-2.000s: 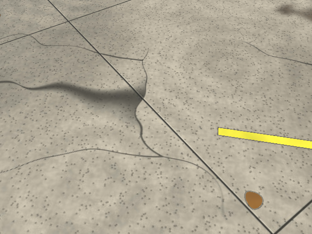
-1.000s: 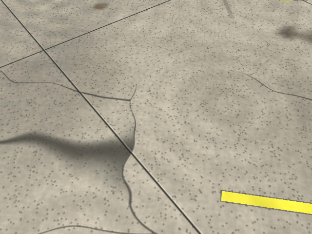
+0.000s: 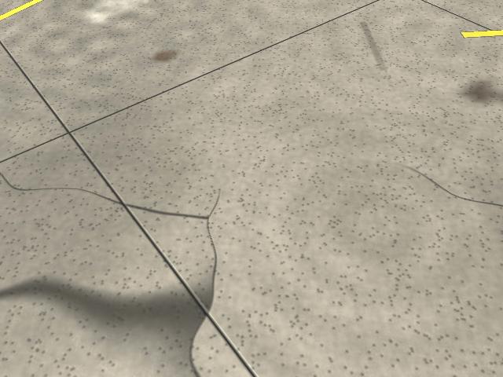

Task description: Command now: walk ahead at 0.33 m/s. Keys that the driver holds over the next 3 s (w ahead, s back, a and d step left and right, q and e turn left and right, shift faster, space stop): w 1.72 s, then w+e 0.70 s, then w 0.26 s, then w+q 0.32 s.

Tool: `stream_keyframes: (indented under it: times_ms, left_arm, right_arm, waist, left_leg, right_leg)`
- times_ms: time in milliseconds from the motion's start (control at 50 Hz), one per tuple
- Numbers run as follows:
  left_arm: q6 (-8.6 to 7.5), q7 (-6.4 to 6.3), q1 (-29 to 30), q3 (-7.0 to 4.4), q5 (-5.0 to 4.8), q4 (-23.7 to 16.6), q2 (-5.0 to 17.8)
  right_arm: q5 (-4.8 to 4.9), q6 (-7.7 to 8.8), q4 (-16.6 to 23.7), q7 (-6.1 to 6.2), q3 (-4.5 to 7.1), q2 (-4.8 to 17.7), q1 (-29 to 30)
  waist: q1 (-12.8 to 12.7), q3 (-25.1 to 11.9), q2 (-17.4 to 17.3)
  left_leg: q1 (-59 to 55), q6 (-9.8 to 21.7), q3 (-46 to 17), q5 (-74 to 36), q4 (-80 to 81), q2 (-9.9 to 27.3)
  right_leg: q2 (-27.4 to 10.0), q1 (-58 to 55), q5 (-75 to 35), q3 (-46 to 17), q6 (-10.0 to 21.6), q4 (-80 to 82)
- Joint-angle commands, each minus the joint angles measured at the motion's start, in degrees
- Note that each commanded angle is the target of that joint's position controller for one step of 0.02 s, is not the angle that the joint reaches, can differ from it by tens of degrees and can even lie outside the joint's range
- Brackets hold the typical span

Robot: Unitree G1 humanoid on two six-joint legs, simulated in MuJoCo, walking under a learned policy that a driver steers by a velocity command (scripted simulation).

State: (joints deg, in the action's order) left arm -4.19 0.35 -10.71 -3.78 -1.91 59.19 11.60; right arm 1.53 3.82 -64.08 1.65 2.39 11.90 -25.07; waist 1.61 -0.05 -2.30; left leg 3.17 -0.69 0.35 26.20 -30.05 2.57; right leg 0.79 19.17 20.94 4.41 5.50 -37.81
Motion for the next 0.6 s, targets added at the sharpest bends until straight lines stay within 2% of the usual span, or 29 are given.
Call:
stream_keyframes:
  times_ms: [20,40,60,80,100,120,140,160,200,260,340,400,460,500,520,540,560,580,600]
  left_arm:
    - [-1.31,0.37,-8.31,-2.41,-0.09,1.07,6.05]
    - [-1.37,0.14,-16.55,-3.95,0.09,2.65,11.24]
    - [-1.73,0.86,-23.07,-3.70,0.62,3.80,12.94]
    - [-2.46,0.91,-17.53,-1.70,1.39,2.87,8.30]
    - [-2.78,1.04,-11.78,-0.72,1.38,0.99,6.11]
    - [-2.85,1.26,-8.31,-0.13,1.46,-0.12,5.52]
    - [-2.77,1.40,-7.01,0.28,1.51,-0.66,5.15]
    - [-2.45,1.29,-7.30,0.76,1.76,-0.43,4.17]
    - [-2.12,0.67,-10.40,0.97,2.01,0.49,4.77]
    - [-1.88,-0.47,-12.97,0.74,2.24,0.72,7.32]
    - [-1.55,-1.17,-14.40,0.43,2.04,0.27,8.30]
    - [-1.31,-1.22,-16.77,0.16,1.43,0.99,8.20]
    - [-0.84,-1.34,-17.27,-0.33,1.04,1.45,8.60]
    - [-0.51,-1.36,-15.98,-0.84,0.94,1.16,9.74]
    - [-0.32,-1.34,-15.00,-1.09,1.05,0.86,10.57]
    - [0.04,-1.32,-13.83,-1.03,1.26,0.59,10.51]
    - [0.22,-1.28,-13.13,-0.44,1.65,-0.19,9.31]
    - [-0.40,-0.73,-18.51,1.22,2.16,-1.40,3.48]
    - [-2.19,-0.30,-19.32,2.09,0.79,-0.91,1.01]
  right_arm:
    - [0.01,1.05,4.16,-0.61,1.33,8.32,5.56]
    - [0.08,1.43,5.89,-0.57,0.61,5.38,6.74]
    - [0.09,2.38,7.67,-0.44,-0.28,1.93,6.78]
    - [1.10,2.97,8.49,-0.83,0.58,4.51,8.72]
    - [1.63,3.18,8.79,-1.29,0.87,5.38,9.44]
    - [1.29,3.25,8.49,-1.26,1.17,5.20,9.53]
    - [0.68,3.02,8.31,-1.10,1.73,5.40,9.55]
    - [0.41,2.52,8.10,-1.11,2.23,5.73,8.99]
    - [0.25,1.58,8.23,-1.25,2.48,4.55,9.77]
    - [-0.31,0.96,11.11,-1.16,2.37,3.69,17.01]
    - [-0.24,1.13,13.90,-1.83,1.77,3.42,25.35]
    - [0.05,1.38,15.30,-2.70,1.33,3.61,29.82]
    - [0.27,1.91,17.01,-3.77,1.05,4.09,32.67]
    - [0.32,2.28,17.25,-4.25,1.51,5.59,30.94]
    - [0.27,2.40,16.62,-4.23,2.23,7.09,27.51]
    - [0.24,2.40,14.32,-4.01,3.51,9.19,19.44]
    - [0.23,2.26,11.06,-3.57,5.00,12.27,8.17]
    - [-1.32,2.09,9.26,-3.12,6.36,18.41,-1.11]
    - [-1.39,2.06,8.80,-3.45,5.28,16.29,-1.70]
  waist:
    - [-7.83,4.98,-2.66]
    - [-10.23,1.89,9.81]
    - [-11.12,-3.14,20.50]
    - [-7.59,-0.06,12.38]
    - [-5.36,2.76,8.59]
    - [-3.76,3.45,5.32]
    - [-2.77,4.18,4.50]
    - [-1.98,3.91,5.12]
    - [-1.88,4.02,5.62]
    - [-2.96,5.72,4.85]
    - [-4.66,6.95,6.09]
    - [-5.69,8.28,5.94]
    - [-5.39,8.91,6.32]
    - [-3.37,7.08,7.35]
    - [-1.20,4.30,8.54]
    - [3.14,-0.54,8.84]
    - [7.85,-7.44,7.76]
    - [6.52,-17.82,-5.39]
    - [5.34,-23.96,-12.73]
  left_leg:
    - [16.38,7.27,-6.79,-19.33,2.28,6.82]
    - [26.76,2.97,1.77,-21.97,-17.65,-0.68]
    - [37.23,1.69,-0.20,2.58,-36.09,-5.70]
    - [41.72,3.62,-6.16,2.94,-44.94,-2.07]
    - [42.27,5.40,-6.22,-2.70,-46.07,0.89]
    - [40.97,6.30,-5.50,-8.28,-43.38,3.18]
    - [39.19,6.37,-4.88,-11.58,-39.88,4.72]
    - [36.50,6.05,-4.15,-13.42,-37.35,5.47]
    - [36.00,4.67,-2.27,-15.69,-33.64,5.48]
    - [40.53,2.42,-1.63,-20.36,-24.89,5.58]
    - [38.85,1.43,-0.43,-27.82,-11.69,3.95]
    - [37.99,1.90,0.42,-29.19,-6.74,2.97]
    - [37.23,3.64,0.19,-26.91,-3.03,2.55]
    - [31.90,5.24,1.24,-23.31,-1.03,1.06]
    - [25.79,6.20,2.67,-21.74,-0.97,-0.84]
    - [15.31,7.55,4.37,-20.99,-0.93,-3.19]
    - [-0.99,9.60,1.68,-20.57,-2.12,-1.36]
    - [-23.56,17.19,-22.72,-12.17,0.38,14.35]
    - [-28.13,21.12,-45.78,-3.70,13.59,21.08]
  right_leg:
    - [0.97,-15.74,-5.60,-0.74,1.08,7.51]
    - [-9.26,-25.65,-0.58,-19.40,6.24,16.65]
    - [-21.75,-32.87,1.75,-44.33,13.53,27.65]
    - [-23.43,-28.64,3.55,-44.58,12.46,27.38]
    - [-21.33,-24.09,2.16,-36.43,10.12,27.34]
    - [-18.68,-20.69,-0.14,-29.57,8.10,28.39]
    - [-16.48,-18.24,-4.71,-24.21,6.56,29.14]
    - [-14.28,-16.44,-8.06,-19.73,5.37,29.93]
    - [-12.72,-15.78,-14.10,-15.31,5.27,30.82]
    - [-13.51,-16.03,-17.19,-13.77,6.27,32.37]
    - [-12.98,-15.42,-17.71,-10.44,5.78,33.60]
    - [-13.83,-17.61,-18.34,-8.57,5.62,33.07]
    - [-15.74,-21.84,-20.37,-7.70,4.91,30.73]
    - [-16.49,-23.68,-28.60,-6.97,3.92,26.96]
    - [-16.22,-24.00,-39.15,-6.23,3.29,22.51]
    - [-14.22,-22.43,-48.84,-4.22,2.06,12.87]
    - [-11.19,-14.15,-46.80,-2.26,-0.07,-1.48]
    - [-3.26,6.87,-22.26,-0.87,-3.64,-25.53]
    - [3.03,17.39,10.20,-9.14,-4.14,-38.57]
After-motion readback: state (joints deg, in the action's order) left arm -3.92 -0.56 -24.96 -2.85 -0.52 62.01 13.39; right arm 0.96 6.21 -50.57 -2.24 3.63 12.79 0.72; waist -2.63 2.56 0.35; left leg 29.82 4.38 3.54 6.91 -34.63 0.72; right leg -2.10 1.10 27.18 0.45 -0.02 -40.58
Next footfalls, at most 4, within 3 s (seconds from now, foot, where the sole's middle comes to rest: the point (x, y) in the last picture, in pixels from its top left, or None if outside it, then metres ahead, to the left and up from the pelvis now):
0.56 left None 0.42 0.15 -0.76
1.14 right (294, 302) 0.75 -0.09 -0.76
1.70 left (213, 223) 1.06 0.16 -0.76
2.30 right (284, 163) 1.34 -0.10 -0.76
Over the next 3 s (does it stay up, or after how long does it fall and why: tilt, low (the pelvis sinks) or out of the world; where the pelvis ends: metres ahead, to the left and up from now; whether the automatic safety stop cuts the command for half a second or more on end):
stays up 1.61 -0.07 0.02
